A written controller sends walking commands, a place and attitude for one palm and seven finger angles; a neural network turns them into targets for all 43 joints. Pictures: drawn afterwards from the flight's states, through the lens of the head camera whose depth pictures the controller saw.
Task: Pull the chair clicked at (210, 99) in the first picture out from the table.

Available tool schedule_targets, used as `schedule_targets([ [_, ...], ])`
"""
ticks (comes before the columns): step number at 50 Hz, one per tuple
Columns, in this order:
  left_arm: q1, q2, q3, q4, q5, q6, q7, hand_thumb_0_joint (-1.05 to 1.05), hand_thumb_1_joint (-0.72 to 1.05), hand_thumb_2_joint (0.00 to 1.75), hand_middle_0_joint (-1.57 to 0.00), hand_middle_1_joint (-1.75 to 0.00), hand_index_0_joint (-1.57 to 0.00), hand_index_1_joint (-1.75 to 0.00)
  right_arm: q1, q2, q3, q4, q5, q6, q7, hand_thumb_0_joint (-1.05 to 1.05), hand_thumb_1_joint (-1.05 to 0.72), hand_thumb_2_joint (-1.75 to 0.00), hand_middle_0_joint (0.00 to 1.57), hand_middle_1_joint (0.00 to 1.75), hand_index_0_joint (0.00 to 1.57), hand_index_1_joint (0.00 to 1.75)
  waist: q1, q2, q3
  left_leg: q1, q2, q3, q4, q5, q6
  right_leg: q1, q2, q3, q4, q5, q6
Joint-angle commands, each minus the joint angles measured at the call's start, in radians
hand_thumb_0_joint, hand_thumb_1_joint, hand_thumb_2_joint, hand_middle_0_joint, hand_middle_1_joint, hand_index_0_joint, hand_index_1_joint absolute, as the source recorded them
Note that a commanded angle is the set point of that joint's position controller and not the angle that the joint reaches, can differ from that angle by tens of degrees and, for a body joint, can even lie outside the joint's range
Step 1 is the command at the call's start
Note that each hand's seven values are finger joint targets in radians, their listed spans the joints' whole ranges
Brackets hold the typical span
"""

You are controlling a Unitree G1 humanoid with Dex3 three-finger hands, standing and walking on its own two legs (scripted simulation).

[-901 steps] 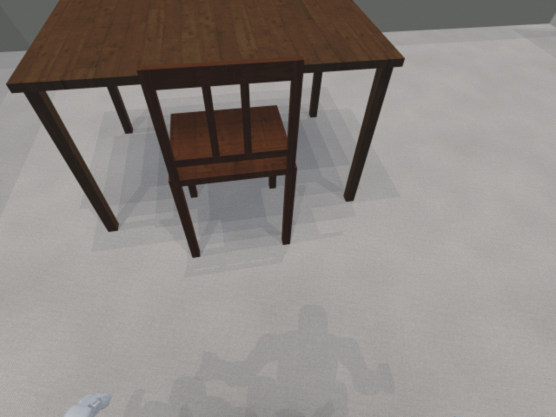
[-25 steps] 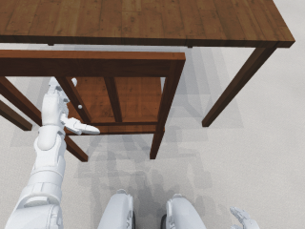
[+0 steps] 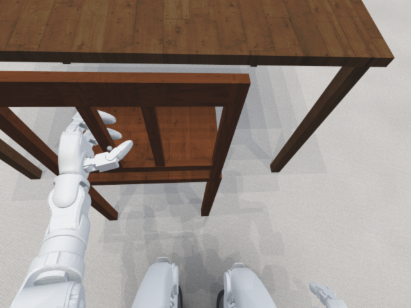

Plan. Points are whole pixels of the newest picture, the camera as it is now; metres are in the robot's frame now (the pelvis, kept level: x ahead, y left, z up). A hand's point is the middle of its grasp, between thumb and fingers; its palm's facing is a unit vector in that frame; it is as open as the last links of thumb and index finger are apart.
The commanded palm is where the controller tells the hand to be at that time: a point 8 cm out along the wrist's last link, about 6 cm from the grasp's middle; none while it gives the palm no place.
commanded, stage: hook a spindle and tug to test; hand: left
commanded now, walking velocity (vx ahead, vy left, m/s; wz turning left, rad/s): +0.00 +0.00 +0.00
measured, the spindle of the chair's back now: (104, 139) +0.43 +0.21 +0.00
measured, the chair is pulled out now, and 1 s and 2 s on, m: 0.00 0.02 0.14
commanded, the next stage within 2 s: step backward, pulling the chair out in 0.76 s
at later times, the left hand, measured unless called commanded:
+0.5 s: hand (112, 150) +0.40 +0.18 +0.02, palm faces +0.07 -1.00 -0.02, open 5.3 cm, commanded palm +0.36 +0.23 +0.02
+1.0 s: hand (111, 158) +0.38 +0.18 +0.03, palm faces +0.12 -0.98 -0.14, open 5.5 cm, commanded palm +0.36 +0.23 +0.02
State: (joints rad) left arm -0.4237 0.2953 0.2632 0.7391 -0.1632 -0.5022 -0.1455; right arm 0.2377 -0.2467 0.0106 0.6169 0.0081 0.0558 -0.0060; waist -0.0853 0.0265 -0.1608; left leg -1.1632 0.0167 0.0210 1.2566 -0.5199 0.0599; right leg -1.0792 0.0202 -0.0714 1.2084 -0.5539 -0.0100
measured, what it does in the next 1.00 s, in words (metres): stands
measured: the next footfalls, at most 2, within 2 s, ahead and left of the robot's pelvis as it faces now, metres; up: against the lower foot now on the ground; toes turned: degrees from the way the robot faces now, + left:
none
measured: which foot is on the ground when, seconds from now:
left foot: down 0.00-1.00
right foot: down 0.00-1.00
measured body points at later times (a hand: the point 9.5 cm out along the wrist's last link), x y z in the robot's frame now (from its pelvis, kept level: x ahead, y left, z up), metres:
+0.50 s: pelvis +0.01 +0.00 +0.00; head +0.13 +0.02 +0.44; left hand +0.39 +0.24 +0.02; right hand +0.11 -0.26 -0.11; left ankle +0.03 +0.08 -0.63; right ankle +0.01 -0.12 -0.63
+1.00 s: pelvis +0.03 +0.00 +0.05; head +0.14 +0.00 +0.48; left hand +0.37 +0.23 +0.04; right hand +0.15 -0.24 -0.07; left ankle +0.03 +0.08 -0.63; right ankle +0.00 -0.12 -0.63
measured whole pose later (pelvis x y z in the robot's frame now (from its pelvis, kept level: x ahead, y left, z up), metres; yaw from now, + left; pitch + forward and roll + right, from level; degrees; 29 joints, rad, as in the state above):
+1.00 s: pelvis +0.03 +0.00 +0.05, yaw +1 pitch +18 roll -2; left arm -0.16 0.24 0.14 0.47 -0.10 -0.23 0.05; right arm 0.22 -0.21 0.01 0.55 0.05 0.11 -0.06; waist -0.07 0.03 -0.08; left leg -0.84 0.00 0.04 1.01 -0.48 0.06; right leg -0.77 0.01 -0.04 0.98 -0.51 0.00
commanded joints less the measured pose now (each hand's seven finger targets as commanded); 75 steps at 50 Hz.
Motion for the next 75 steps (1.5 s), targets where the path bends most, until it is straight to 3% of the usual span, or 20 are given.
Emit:
schedule_targets([
  [1, -0.308, 0.202, 0.051, -0.228, -0.010, -0.087, 0.015, 0.00, 0.79, 0.85, -0.50, -1.45, -0.50, -1.45, 0.065, -0.174, -0.063, -0.082, -0.004, -0.034, -0.012, 0.00, -0.90, -0.90, 0.20, 0.30, 0.20, 0.30, -0.006, 0.072, -0.441, 0.427, 0.010, -0.094, -0.144, 0.337, -0.049, 0.106, 0.011, 0.029, -0.140, 0.260, -0.020],
  [7, -0.275, 0.178, 0.028, -0.228, -0.012, -0.086, 0.001, 0.00, 0.90, 0.90, -0.50, -1.45, -0.50, -1.45, 0.065, -0.175, -0.064, -0.083, -0.004, -0.037, -0.011, 0.00, -0.90, -0.90, 0.20, 0.30, 0.20, 0.30, 0.006, 0.099, -0.473, 0.469, 0.012, -0.104, -0.148, 0.366, -0.057, 0.096, 0.011, 0.020, -0.133, 0.261, -0.026],
  [12, -0.227, 0.189, 0.057, -0.221, -0.026, -0.059, 0.019, 0.00, 0.90, 0.90, -0.50, -1.45, -0.50, -1.45, 0.056, -0.173, -0.061, -0.094, 0.000, -0.028, -0.011, 0.00, -0.90, -0.90, 0.20, 0.30, 0.20, 0.30, 0.007, 0.029, -0.443, 0.411, 0.007, -0.094, -0.151, 0.351, -0.050, 0.138, 0.011, 0.024, -0.139, 0.280, -0.018],
  [25, 0.029, 0.171, 0.056, -0.361, -0.030, -0.074, 0.022, 0.00, 0.90, 0.90, -0.50, -1.45, -0.50, -1.45, 0.040, -0.155, -0.064, -0.143, 0.003, -0.030, 0.007, 0.00, -0.90, -0.90, 0.20, 0.30, 0.20, 0.30, 0.051, 0.080, -0.458, 0.442, 0.011, -0.070, -0.166, 0.458, -0.055, 0.212, 0.016, 0.032, -0.135, 0.383, -0.023],
  [35, 0.221, 0.120, 0.026, -0.482, -0.052, -0.072, 0.022, 0.00, 0.90, 0.90, -0.50, -1.45, -0.50, -1.45, 0.039, -0.148, -0.075, -0.154, 0.003, -0.044, 0.020, 0.00, -0.90, -0.90, 0.20, 0.30, 0.20, 0.30, 0.052, 0.052, -0.454, 0.452, 0.016, -0.065, -0.159, 0.557, -0.050, 0.257, 0.016, 0.033, -0.132, 0.475, -0.015],
  [39, 0.208, 0.134, 0.031, -0.528, -0.053, -0.082, 0.025, 0.00, 0.90, 0.90, -0.50, -1.45, -0.50, -1.45, 0.039, -0.148, -0.077, -0.149, 0.001, -0.053, 0.018, 0.00, -0.90, -0.90, 0.20, 0.30, 0.20, 0.30, 0.046, 0.075, -0.443, 0.451, 0.018, -0.068, -0.148, 0.586, -0.052, 0.246, 0.014, 0.034, -0.117, 0.497, -0.016],
  [43, 0.182, 0.063, -0.039, -0.551, -0.054, -0.076, 0.022, 0.00, 0.90, 0.90, -0.50, -1.45, -0.50, -1.45, 0.033, -0.144, -0.076, -0.145, -0.003, -0.060, 0.020, 0.00, -0.90, -0.90, 0.20, 0.30, 0.20, 0.30, 0.028, 0.073, -0.445, 0.475, 0.021, -0.075, -0.140, 0.587, -0.054, 0.213, 0.011, 0.028, -0.116, 0.478, -0.012],
  [44, -0.092, 0.348, 0.056, -0.709, 0.089, 0.042, 0.148, 0.00, 0.90, 0.90, -0.50, -1.45, -0.50, -1.45, 0.099, -0.127, -0.059, -0.212, 0.033, 0.005, -0.020, 0.00, -0.90, -0.90, 0.20, 0.30, 0.20, 0.30, 0.052, 0.139, -0.664, 0.827, 0.020, -0.058, -0.329, 0.534, -0.033, 0.559, -0.051, 0.107, -0.290, 0.564, -0.033],
  [45, -0.128, 0.327, 0.032, -0.781, 0.099, 0.102, 0.200, 0.00, 0.90, 0.90, -0.50, -1.45, -0.50, -1.45, 0.113, -0.131, -0.073, -0.213, 0.041, 0.013, -0.053, 0.00, -0.90, -0.90, 0.20, 0.30, 0.20, 0.30, 0.042, 0.204, -0.665, 0.921, 0.013, -0.054, -0.372, 0.594, -0.036, 0.585, -0.053, 0.113, -0.346, 0.689, -0.020],
  [47, -0.003, 0.237, -0.003, -0.676, 0.103, 0.182, 0.241, 0.00, 0.90, 0.90, -0.50, -1.45, -0.50, -1.45, 0.089, -0.122, -0.064, -0.202, 0.045, 0.012, -0.083, 0.00, -0.90, -0.90, 0.20, 0.30, 0.20, 0.30, 0.034, 0.203, -0.568, 0.913, 0.028, -0.078, -0.404, 0.705, -0.034, 0.542, -0.063, 0.110, -0.350, 0.752, -0.006],
  [48, 0.098, 0.162, -0.059, -0.520, 0.116, 0.230, 0.237, 0.00, 0.90, 0.90, -0.50, -1.45, -0.50, -1.45, 0.050, -0.120, -0.056, -0.182, 0.042, 0.024, -0.083, 0.00, -0.90, -0.90, 0.20, 0.30, 0.20, 0.30, 0.041, 0.228, -0.404, 0.819, 0.059, -0.144, -0.502, 0.588, -0.057, 0.471, -0.058, 0.088, -0.369, 0.534, -0.012],
  [49, 0.099, 0.116, -0.101, -0.408, 0.115, 0.267, 0.242, 0.00, 0.90, 0.90, -0.50, -1.45, -0.50, -1.45, 0.058, -0.125, -0.056, -0.162, 0.051, 0.035, -0.094, 0.00, -0.90, -0.90, 0.20, 0.30, 0.20, 0.30, 0.034, 0.150, -0.309, 0.774, 0.072, -0.148, -0.503, 0.607, -0.024, 0.494, -0.051, 0.089, -0.393, 0.554, -0.001],
  [51, 0.030, 0.104, -0.128, -0.285, 0.130, 0.303, 0.254, 0.00, 0.90, 0.90, -0.50, -1.45, -0.50, -1.45, 0.095, -0.130, -0.049, -0.121, 0.052, 0.053, -0.106, 0.00, -0.90, -0.90, 0.20, 0.30, 0.20, 0.30, 0.015, -0.029, -0.281, 0.751, 0.075, -0.096, -0.483, 0.653, -0.009, 0.616, -0.077, 0.118, -0.464, 0.791, 0.035],
  [53, -0.069, 0.113, -0.134, -0.205, 0.131, 0.299, 0.256, 0.00, 0.90, 0.90, -0.50, -1.45, -0.50, -1.45, 0.100, -0.141, -0.049, -0.106, 0.054, 0.058, -0.117, 0.00, -0.90, -0.90, 0.20, 0.30, 0.20, 0.30, 0.007, -0.101, -0.277, 0.767, 0.082, -0.081, -0.522, 0.683, -0.015, 0.709, -0.108, 0.132, -0.502, 0.957, 0.051],
  [55, -0.111, 0.134, -0.122, -0.147, 0.141, 0.281, 0.256, 0.00, 0.90, 0.90, -0.50, -1.45, -0.50, -1.45, 0.094, -0.141, -0.052, -0.093, 0.051, 0.056, -0.124, 0.00, -0.90, -0.90, 0.20, 0.30, 0.20, 0.30, 0.016, 0.020, -0.266, 0.832, 0.098, -0.086, -0.573, 0.772, -0.022, 0.728, -0.120, 0.131, -0.518, 0.943, 0.040],
  [57, -0.096, 0.105, -0.143, -0.087, 0.138, 0.267, 0.246, 0.00, 0.90, 0.90, -0.50, -1.45, -0.50, -1.45, 0.080, -0.134, -0.052, -0.083, 0.046, 0.059, -0.120, 0.00, -0.90, -0.90, 0.20, 0.30, 0.20, 0.30, 0.026, 0.115, -0.233, 0.913, 0.138, -0.131, -0.610, 0.879, -0.008, 0.700, -0.105, 0.118, -0.535, 0.757, 0.030],
  [63, -0.037, 0.082, -0.157, -0.046, 0.136, 0.247, 0.230, 0.00, 0.90, 0.90, -0.50, -1.45, -0.50, -1.45, 0.034, -0.129, -0.053, -0.083, 0.023, 0.058, -0.092, 0.00, -0.90, -0.90, 0.20, 0.30, 0.20, 0.30, 0.053, 0.247, -0.171, 1.081, 0.206, -0.194, -0.696, 1.045, 0.009, 0.687, -0.063, 0.094, -0.609, 0.383, 0.000],
  [66, 0.018, 0.087, -0.145, -0.071, 0.135, 0.241, 0.224, 0.00, 0.90, 0.90, -0.50, -1.45, -0.50, -1.45, 0.022, -0.130, -0.055, -0.093, 0.015, 0.055, -0.081, 0.00, -0.90, -0.90, 0.20, 0.30, 0.20, 0.30, 0.060, 0.240, -0.172, 1.093, 0.221, -0.191, -0.704, 1.079, 0.006, 0.729, -0.065, 0.099, -0.637, 0.432, -0.007],
  [69, 0.074, 0.102, -0.121, -0.100, 0.130, 0.237, 0.221, 0.00, 0.90, 0.90, -0.50, -1.45, -0.50, -1.45, 0.016, -0.135, -0.065, -0.100, 0.018, 0.049, -0.084, 0.00, -0.90, -0.90, 0.20, 0.30, 0.20, 0.30, 0.062, 0.152, -0.199, 1.071, 0.224, -0.181, -0.704, 1.028, 0.003, 0.798, -0.064, 0.102, -0.656, 0.517, -0.012],
  [75, 0.035, 0.088, -0.149, -0.135, 0.128, 0.235, 0.229, 0.00, 0.90, 0.90, -0.50, -1.45, -0.50, -1.45, 0.004, -0.132, -0.069, -0.094, 0.023, 0.030, -0.102, 0.00, -0.90, -0.90, 0.20, 0.30, 0.20, 0.30, 0.044, 0.096, -0.200, 0.990, 0.205, -0.133, -0.720, 0.765, -0.014, 0.865, -0.099, 0.138, -0.686, 0.694, -0.016],
])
